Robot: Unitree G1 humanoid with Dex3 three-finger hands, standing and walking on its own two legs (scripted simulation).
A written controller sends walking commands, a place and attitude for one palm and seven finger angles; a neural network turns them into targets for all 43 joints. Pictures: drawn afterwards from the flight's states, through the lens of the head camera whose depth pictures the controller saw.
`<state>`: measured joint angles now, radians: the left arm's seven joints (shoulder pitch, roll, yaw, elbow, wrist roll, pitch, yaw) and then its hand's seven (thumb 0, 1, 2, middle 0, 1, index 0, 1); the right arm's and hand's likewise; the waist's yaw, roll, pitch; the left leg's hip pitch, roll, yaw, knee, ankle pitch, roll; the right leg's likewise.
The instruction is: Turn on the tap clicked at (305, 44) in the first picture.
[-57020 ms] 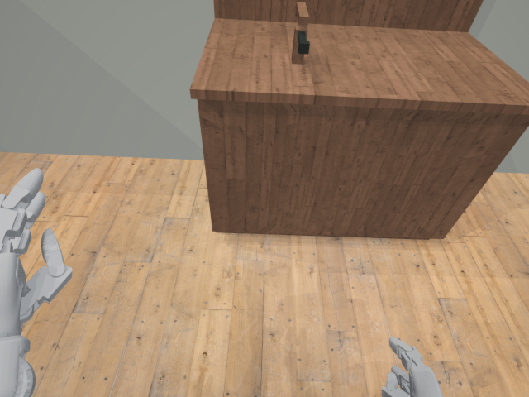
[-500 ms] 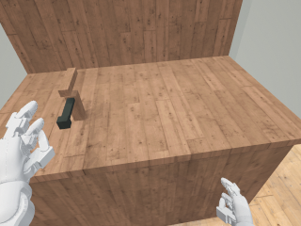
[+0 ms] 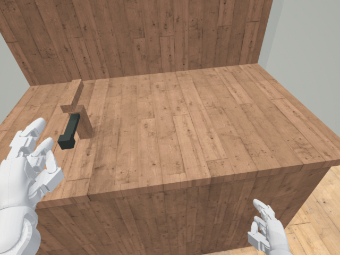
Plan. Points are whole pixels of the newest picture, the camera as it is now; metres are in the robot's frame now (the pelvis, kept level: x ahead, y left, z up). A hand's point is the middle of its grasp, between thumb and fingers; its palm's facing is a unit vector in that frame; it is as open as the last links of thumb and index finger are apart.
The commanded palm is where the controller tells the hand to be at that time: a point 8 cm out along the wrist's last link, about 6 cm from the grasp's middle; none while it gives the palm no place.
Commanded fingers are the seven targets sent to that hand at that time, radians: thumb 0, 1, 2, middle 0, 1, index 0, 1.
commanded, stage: turn the palm inward beside the body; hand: left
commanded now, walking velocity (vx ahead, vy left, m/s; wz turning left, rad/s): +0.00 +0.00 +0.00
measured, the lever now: (66, 141) +0.31 +0.31 +0.13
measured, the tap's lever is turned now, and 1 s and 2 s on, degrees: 1 1 1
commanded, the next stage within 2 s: reach beside the lever's end, fingers flat in 0.08 s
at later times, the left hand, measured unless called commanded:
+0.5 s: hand (58, 166) +0.20 +0.24 +0.18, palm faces +0.49 -0.87 -0.12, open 7.4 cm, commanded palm +0.15 +0.29 +0.18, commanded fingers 0.00 0.90 0.90 -0.20 -0.30 -0.20 -0.30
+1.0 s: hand (50, 160) +0.23 +0.29 +0.16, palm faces +0.51 -0.86 -0.11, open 7.5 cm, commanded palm +0.19 +0.33 +0.17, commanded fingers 0.00 0.90 0.90 -0.18 -0.25 -0.18 -0.25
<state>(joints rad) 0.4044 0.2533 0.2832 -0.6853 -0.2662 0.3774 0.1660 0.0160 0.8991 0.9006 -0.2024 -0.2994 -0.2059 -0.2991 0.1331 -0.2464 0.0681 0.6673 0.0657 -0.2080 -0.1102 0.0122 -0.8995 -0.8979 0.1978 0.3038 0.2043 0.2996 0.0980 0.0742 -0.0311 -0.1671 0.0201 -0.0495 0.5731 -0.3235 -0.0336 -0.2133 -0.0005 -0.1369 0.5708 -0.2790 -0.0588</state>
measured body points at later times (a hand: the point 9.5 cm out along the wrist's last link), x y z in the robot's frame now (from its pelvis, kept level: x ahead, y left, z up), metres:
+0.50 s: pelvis +0.00 +0.00 +0.00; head -0.04 -0.03 +0.45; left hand +0.17 +0.29 +0.19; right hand +0.22 -0.21 -0.07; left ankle +0.00 +0.15 -0.73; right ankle +0.03 -0.08 -0.73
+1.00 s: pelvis +0.01 +0.01 +0.00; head -0.02 -0.01 +0.45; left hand +0.20 +0.33 +0.17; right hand +0.21 -0.21 -0.07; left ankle +0.00 +0.15 -0.73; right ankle +0.03 -0.08 -0.73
